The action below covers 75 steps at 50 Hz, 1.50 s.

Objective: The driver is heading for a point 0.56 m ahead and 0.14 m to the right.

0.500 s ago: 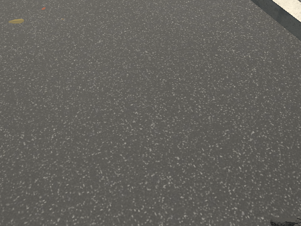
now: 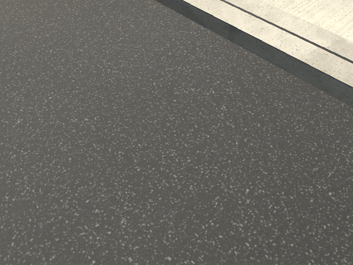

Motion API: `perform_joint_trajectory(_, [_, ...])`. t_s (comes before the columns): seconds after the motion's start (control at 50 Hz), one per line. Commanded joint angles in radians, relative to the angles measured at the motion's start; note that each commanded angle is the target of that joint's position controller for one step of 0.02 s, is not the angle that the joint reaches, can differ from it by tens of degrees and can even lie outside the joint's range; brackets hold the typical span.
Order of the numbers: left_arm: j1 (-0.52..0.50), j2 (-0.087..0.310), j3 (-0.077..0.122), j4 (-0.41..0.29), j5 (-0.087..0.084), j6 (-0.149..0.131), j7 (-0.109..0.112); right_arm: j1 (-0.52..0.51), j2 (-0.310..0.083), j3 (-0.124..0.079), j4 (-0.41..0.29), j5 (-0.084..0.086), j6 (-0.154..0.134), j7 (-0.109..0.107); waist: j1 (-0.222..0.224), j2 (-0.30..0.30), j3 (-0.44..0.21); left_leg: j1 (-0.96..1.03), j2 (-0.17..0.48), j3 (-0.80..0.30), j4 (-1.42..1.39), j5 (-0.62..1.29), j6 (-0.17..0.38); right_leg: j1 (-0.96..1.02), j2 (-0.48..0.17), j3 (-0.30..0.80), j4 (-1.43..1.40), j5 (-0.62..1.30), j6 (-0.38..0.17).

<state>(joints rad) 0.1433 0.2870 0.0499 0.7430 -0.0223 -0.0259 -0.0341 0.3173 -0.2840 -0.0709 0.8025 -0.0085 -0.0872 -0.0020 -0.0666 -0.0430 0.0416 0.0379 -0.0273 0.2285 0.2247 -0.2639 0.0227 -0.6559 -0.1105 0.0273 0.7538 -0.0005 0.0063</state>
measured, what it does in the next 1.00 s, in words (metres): walks ahead, turning right: right foot, then left foot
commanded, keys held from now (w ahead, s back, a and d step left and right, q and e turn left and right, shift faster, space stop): w+e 0.56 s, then no key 0.44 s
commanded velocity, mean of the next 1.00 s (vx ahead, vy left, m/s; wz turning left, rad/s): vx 0.38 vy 0.00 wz -0.43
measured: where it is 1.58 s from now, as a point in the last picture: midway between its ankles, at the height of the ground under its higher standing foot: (203, 259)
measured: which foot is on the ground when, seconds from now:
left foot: down 0.00-0.16, up 0.18-0.60, down 0.62-1.00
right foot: up 0.00-0.12, down 0.14-0.62, up 0.64-0.98, down 1.00-1.00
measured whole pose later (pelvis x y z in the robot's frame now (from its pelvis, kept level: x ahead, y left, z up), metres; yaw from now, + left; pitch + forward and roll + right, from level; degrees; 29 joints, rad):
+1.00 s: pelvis +0.48 -0.07 +0.00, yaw -26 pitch +0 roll +2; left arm 0.16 0.27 0.04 0.69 0.01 0.04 0.03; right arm 0.18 -0.24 -0.02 0.83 0.00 -0.04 0.02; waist -0.02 -0.03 0.04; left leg -0.24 -0.04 0.04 0.45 -0.21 0.03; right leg -0.30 -0.04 0.08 0.50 -0.17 0.03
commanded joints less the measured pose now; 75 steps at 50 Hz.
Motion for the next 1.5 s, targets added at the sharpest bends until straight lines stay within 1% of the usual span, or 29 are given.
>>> perform_joint_trajectory(0.02, [-0.108, 0.043, 0.002, -0.105, 0.001, -0.011, -0.019, -0.018, -0.176, -0.047, -0.045, 0.017, 0.002, -0.007, -0.006, 0.071, 0.074, -0.008, 0.316, -0.065, -0.078, 0.351, 0.142, -0.025, -0.003, -0.030, -0.081, -0.009, -0.032])
perform_joint_trajectory(0.1, [-0.058, 0.092, 0.028, -0.133, 0.002, -0.001, -0.030, -0.034, -0.225, -0.062, -0.041, 0.036, 0.033, -0.015, 0.060, 0.119, -0.008, 0.077, 0.322, -0.015, 0.145, 0.835, 0.099, 0.119, 0.093, -0.128, -0.104, -0.188, -0.104])
perform_joint_trajectory(0.14, [0.219, 0.184, 0.085, -0.067, -0.005, 0.008, -0.012, -0.052, -0.209, -0.052, -0.050, 0.042, 0.044, -0.019, 0.214, 0.093, -0.161, -0.067, 0.257, 0.026, 0.540, 0.869, 0.041, 0.521, 0.181, -0.137, -0.184, -0.147, -0.172])
perform_joint_trajectory(0.16, [0.315, 0.291, 0.117, -0.045, -0.009, 0.018, 0.011, -0.013, -0.123, -0.024, -0.082, 0.008, 0.033, -0.020, 0.209, -0.096, -0.232, -0.397, 0.170, 0.027, 0.888, 0.324, -0.019, 0.822, -0.008, 0.197, -0.220, -0.155, -0.263])
perform_joint_trajectory(0.18, [0.253, 0.336, 0.112, -0.090, -0.005, 0.001, 0.005, 0.017, -0.051, 0.006, -0.127, 0.002, 0.000, -0.012, 0.123, -0.221, -0.367, -0.710, -0.037, -0.188, 1.169, -0.338, -0.061, 1.024, -0.208, 0.777, -0.402, -0.350, -0.447])
perform_joint_trajectory(0.2, [0.246, 0.240, 0.084, -0.100, -0.003, -0.018, -0.006, -0.093, -0.150, -0.013, -0.142, 0.036, -0.031, 0.002, 0.190, -0.077, -0.346, -0.819, 0.021, -0.335, 1.197, -0.294, -0.039, 1.012, -0.217, 0.761, -0.486, -0.392, -0.403])
perform_joint_trajectory(0.22, [0.221, 0.199, 0.072, -0.093, 0.001, -0.031, -0.006, -0.145, -0.155, -0.012, -0.162, 0.057, -0.048, 0.008, 0.173, -0.048, -0.216, -0.849, 0.061, -0.323, 1.140, -0.210, -0.013, 0.895, -0.185, 0.617, -0.486, -0.343, -0.363])
perform_joint_trajectory(0.24, [0.159, 0.172, 0.064, -0.095, 0.000, -0.037, -0.006, -0.146, -0.142, -0.010, -0.153, 0.037, -0.056, 0.000, 0.121, 0.036, -0.133, -0.806, 0.107, -0.320, 1.041, -0.137, -0.009, 0.750, -0.136, 0.500, -0.479, -0.233, -0.324])
perform_joint_trajectory(0.26, [0.107, 0.133, 0.053, -0.106, 0.004, -0.040, -0.001, -0.138, -0.154, -0.018, -0.142, 0.011, -0.052, -0.006, 0.089, 0.027, -0.102, -0.740, 0.135, -0.322, 0.958, -0.089, -0.014, 0.650, -0.100, 0.415, -0.485, -0.119, -0.303])
perform_joint_trajectory(0.28, [0.082, 0.124, 0.047, -0.123, 0.016, -0.040, 0.005, -0.119, -0.155, -0.022, -0.137, 0.004, -0.041, -0.003, 0.064, 0.003, -0.091, -0.682, 0.146, -0.325, 0.929, -0.055, -0.023, 0.582, -0.078, 0.379, -0.504, -0.048, -0.301])
perform_joint_trajectory(0.36, [0.108, 0.163, 0.058, -0.110, 0.010, -0.044, 0.031, -0.156, -0.105, -0.008, -0.151, -0.009, -0.010, -0.004, 0.060, 0.014, -0.059, -0.654, 0.125, -0.285, 0.743, 0.054, -0.087, 0.461, -0.032, 0.267, -0.534, 0.117, -0.302])
perform_joint_trajectory(0.44, [0.157, 0.175, 0.062, -0.090, 0.001, -0.030, 0.049, -0.308, -0.065, 0.012, -0.186, -0.001, -0.015, 0.007, 0.121, -0.031, -0.032, -0.579, 0.064, -0.273, 0.428, 0.306, -0.106, 0.408, 0.033, 0.213, -0.516, -0.010, -0.236])
perform_joint_trajectory(0.52, [0.214, 0.173, 0.064, -0.064, -0.006, -0.019, 0.053, -0.373, -0.099, 0.003, -0.207, 0.017, -0.032, 0.025, 0.143, -0.047, -0.030, -0.528, 0.034, -0.304, 0.295, 0.334, -0.087, 0.468, -0.006, 0.307, -0.451, -0.103, -0.215])
perform_joint_trajectory(0.6, [0.178, 0.147, 0.061, -0.068, 0.003, -0.005, 0.059, -0.235, -0.147, -0.024, -0.171, 0.002, -0.049, 0.025, 0.060, -0.089, -0.064, -0.377, 0.023, -0.279, 0.207, 0.262, -0.014, 0.547, 0.002, 0.353, -0.261, 0.074, -0.155])
perform_joint_trajectory(0.62, [0.179, 0.102, 0.045, -0.079, 0.010, -0.005, 0.058, -0.150, -0.175, -0.034, -0.162, -0.020, -0.058, 0.021, 0.021, -0.061, -0.158, -0.205, 0.089, -0.313, 0.211, 0.367, 0.030, 0.519, 0.063, 0.305, -0.091, 0.112, -0.113])
perform_joint_trajectory(0.64, [0.251, 0.050, 0.026, -0.100, 0.030, -0.007, 0.062, -0.047, -0.242, -0.046, -0.160, -0.043, -0.058, 0.018, 0.023, 0.121, -0.321, 0.099, 0.287, -0.533, 0.281, 0.616, 0.123, 0.333, 0.161, 0.222, 0.202, -0.193, -0.053])
perform_joint_trajectory(0.66, [0.394, 0.049, 0.019, -0.094, 0.005, -0.012, 0.061, -0.008, -0.257, -0.053, -0.125, -0.031, -0.037, 0.030, 0.074, 0.411, -0.410, 0.269, 0.457, -0.916, 0.194, 0.576, 0.280, 0.077, 0.249, 0.165, 0.469, -0.676, 0.007])
perform_joint_trajectory(0.68, [0.375, 0.143, 0.038, -0.059, -0.004, -0.005, 0.064, -0.035, -0.166, -0.031, -0.144, 0.000, -0.030, 0.034, 0.052, 0.251, -0.335, 0.199, 0.437, -0.898, 0.169, 0.435, 0.260, 0.014, 0.187, 0.213, 0.572, -0.636, 0.023])
perform_joint_trajectory(0.72, [0.200, 0.163, 0.046, -0.082, 0.008, 0.016, 0.069, -0.133, -0.087, 0.002, -0.153, -0.005, -0.014, 0.033, 0.041, 0.097, -0.168, -0.026, 0.344, -0.621, 0.159, 0.549, 0.210, 0.023, 0.134, 0.155, 0.549, -0.531, 0.043])
perform_joint_trajectory(0.78, [0.188, 0.081, 0.030, -0.090, 0.016, 0.037, 0.068, -0.198, -0.059, 0.018, -0.117, -0.019, -0.012, 0.035, 0.100, 0.151, -0.115, -0.230, 0.243, -0.427, 0.111, 0.704, 0.186, 0.189, 0.078, 0.103, 0.303, -0.460, 0.053])
perform_joint_trajectory(0.84, [0.171, 0.042, 0.012, -0.090, 0.025, 0.041, 0.070, -0.222, -0.105, 0.007, -0.088, -0.011, -0.001, 0.026, 0.105, 0.174, -0.167, -0.248, 0.236, -0.358, 0.107, 0.813, 0.206, 0.316, 0.074, 0.053, 0.074, -0.370, 0.069])
perform_joint_trajectory(0.9, [0.133, 0.064, 0.014, -0.087, 0.021, 0.051, 0.067, -0.209, -0.129, 0.004, -0.064, 0.004, 0.019, 0.020, 0.083, 0.167, -0.190, -0.237, 0.244, -0.352, 0.100, 0.664, 0.203, 0.400, 0.079, 0.032, -0.069, -0.249, 0.061])
perform_joint_trajectory(0.96, [0.100, 0.066, 0.018, -0.086, 0.031, 0.059, 0.062, -0.227, -0.112, 0.018, -0.046, 0.014, 0.035, 0.022, 0.099, 0.148, -0.136, -0.303, 0.212, -0.353, 0.107, 0.312, 0.157, 0.512, 0.092, 0.010, -0.272, -0.126, 0.023])
perform_joint_trajectory(1.0, [0.059, 0.114, 0.023, -0.115, 0.048, 0.058, 0.070, -0.169, -0.061, 0.040, -0.023, -0.004, 0.033, 0.026, 0.076, 0.068, -0.117, -0.373, 0.147, -0.333, 0.143, 0.055, 0.056, 0.611, -0.009, 0.126, -0.352, 0.077, -0.029])
perform_joint_trajectory(1.02, [0.019, 0.170, 0.033, -0.120, 0.041, 0.061, 0.076, -0.084, -0.056, 0.041, -0.012, -0.016, 0.029, 0.030, 0.004, -0.051, -0.111, -0.395, 0.068, -0.271, 0.153, -0.066, 0.015, 0.600, -0.047, 0.164, -0.312, 0.063, -0.081])
perform_joint_trajectory(1.04, [0.008, 0.115, 0.025, -0.109, 0.036, 0.060, 0.068, -0.105, -0.050, 0.046, -0.004, -0.016, 0.035, 0.026, 0.026, -0.079, -0.113, -0.310, 0.050, -0.231, 0.162, -0.050, -0.011, 0.502, -0.016, 0.141, -0.319, -0.125, -0.088])
perform_joint_trajectory(1.08, [-0.001, 0.074, 0.015, -0.107, 0.046, 0.050, 0.057, -0.164, -0.074, 0.041, -0.004, -0.010, 0.047, 0.018, 0.054, -0.038, -0.058, -0.308, 0.053, -0.231, 0.187, 0.018, -0.015, 0.456, 0.031, 0.115, -0.318, -0.138, -0.049])
perform_joint_trajectory(1.22, [0.019, 0.078, 0.015, -0.081, 0.034, 0.032, 0.059, -0.159, -0.085, 0.040, 0.033, -0.001, 0.059, 0.008, 0.057, 0.002, -0.088, -0.258, 0.071, -0.241, 0.220, 0.183, -0.013, 0.499, 0.046, 0.097, -0.261, 0.093, -0.041])
perform_joint_trajectory(1.5, [0.020, 0.071, 0.018, 0.030, 0.031, 0.029, 0.064, -0.170, -0.096, 0.036, 0.140, 0.003, 0.085, -0.015, 0.050, 0.036, -0.066, -0.210, 0.075, -0.242, 0.200, 0.174, -0.022, 0.499, 0.068, 0.072, -0.293, 0.063, -0.035])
